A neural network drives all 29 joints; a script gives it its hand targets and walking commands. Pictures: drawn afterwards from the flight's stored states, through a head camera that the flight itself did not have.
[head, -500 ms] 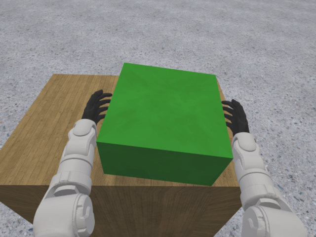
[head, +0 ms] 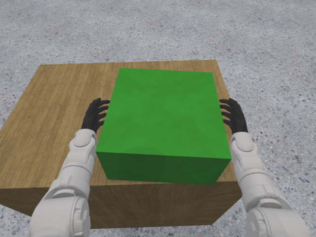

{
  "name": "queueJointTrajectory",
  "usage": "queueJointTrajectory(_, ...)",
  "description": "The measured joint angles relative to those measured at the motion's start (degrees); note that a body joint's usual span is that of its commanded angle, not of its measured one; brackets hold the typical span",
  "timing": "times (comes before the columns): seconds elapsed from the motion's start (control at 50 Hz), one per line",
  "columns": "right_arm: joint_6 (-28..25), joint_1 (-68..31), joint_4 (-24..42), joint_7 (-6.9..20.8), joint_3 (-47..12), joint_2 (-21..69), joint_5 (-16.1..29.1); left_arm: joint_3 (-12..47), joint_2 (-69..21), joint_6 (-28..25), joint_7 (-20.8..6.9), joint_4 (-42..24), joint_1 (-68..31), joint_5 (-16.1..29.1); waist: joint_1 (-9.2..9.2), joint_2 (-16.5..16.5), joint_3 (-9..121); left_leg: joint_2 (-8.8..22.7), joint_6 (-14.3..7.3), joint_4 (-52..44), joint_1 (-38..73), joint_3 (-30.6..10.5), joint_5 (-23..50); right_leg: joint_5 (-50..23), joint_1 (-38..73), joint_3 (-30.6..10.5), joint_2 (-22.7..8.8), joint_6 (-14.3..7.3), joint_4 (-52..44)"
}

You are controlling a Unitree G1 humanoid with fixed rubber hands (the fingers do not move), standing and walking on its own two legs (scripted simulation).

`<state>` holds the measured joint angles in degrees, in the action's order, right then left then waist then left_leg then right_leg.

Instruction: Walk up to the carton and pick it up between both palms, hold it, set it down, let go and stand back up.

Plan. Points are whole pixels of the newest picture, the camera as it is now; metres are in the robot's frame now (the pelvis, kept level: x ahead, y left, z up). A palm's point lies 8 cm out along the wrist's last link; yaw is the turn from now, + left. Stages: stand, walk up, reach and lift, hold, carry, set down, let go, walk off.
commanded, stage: set down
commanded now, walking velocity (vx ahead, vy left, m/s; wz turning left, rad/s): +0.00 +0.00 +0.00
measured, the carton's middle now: (163, 122) +0.45 +0.02 +0.01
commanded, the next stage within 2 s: none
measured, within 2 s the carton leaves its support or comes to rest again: rests again in 0.86 s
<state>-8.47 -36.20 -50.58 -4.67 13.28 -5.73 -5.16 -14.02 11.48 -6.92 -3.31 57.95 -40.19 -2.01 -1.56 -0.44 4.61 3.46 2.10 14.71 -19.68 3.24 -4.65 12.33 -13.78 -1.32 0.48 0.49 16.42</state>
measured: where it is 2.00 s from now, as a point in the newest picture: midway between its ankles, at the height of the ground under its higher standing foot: outside the picture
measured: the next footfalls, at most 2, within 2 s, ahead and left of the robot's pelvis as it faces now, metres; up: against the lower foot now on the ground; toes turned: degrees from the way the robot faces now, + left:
none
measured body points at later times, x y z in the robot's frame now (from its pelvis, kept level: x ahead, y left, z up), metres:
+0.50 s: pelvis -0.02 +0.02 +0.00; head +0.05 +0.03 +0.44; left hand +0.40 +0.23 +0.03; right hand +0.41 -0.16 +0.05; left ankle +0.01 +0.15 -0.75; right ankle -0.06 -0.11 -0.75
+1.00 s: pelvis -0.01 +0.02 +0.00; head +0.07 +0.04 +0.44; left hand +0.41 +0.24 +0.03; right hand +0.41 -0.16 +0.05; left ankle +0.01 +0.15 -0.75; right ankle -0.06 -0.11 -0.75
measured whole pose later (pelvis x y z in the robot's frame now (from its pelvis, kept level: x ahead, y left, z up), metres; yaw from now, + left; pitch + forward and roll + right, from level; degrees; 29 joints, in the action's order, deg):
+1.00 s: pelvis -0.01 +0.02 +0.00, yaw -1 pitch +13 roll +0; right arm -18.8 -41.7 -60.6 -1.4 26.3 -3.8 -14.1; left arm -15.6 13.1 -19.8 -2.9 73.6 -47.4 -3.9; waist -1.5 -2.6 4.5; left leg 2.5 0.9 17.4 -25.3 4.4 -5.0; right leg 11.7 -19.2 -1.6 -0.9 1.4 17.9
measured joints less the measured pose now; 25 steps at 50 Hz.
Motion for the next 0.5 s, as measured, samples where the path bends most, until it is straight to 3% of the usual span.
queueJointTrajectory(0.12, -0.30, -1.23, -1.67, -1.02, 0.44, 0.32, -0.60, -1.11, 1.02, -2.54, -1.10, 6.06, -3.37, -0.43, 0.72, -0.53, 1.07, -0.73, -0.40, -0.77, 0.06, 0.00, 0.28, 0.39, -0.80, 0.10, -0.73, 0.89, 1.17)
queueJointTrajectory(0.24, -2.23, -3.51, -5.65, -0.50, 2.74, 0.58, -2.34, -1.57, 1.62, -3.61, -1.10, 8.85, -5.14, -0.98, -0.01, -1.59, 0.29, -1.02, -0.70, 0.29, -0.54, 0.99, -0.16, 0.37, -1.46, -0.73, -1.15, 0.86, 1.60)
queueJointTrajectory(0.5, -7.40, -5.11, -10.20, 1.76, 6.46, 0.07, -3.59, 3.48, 1.76, -8.76, 1.86, 12.13, -5.18, 2.34, -0.37, -1.42, 2.07, -0.03, -0.74, 2.28, -7.26, 0.58, 0.93, -2.16, -6.65, 0.17, -0.30, 0.41, 0.40)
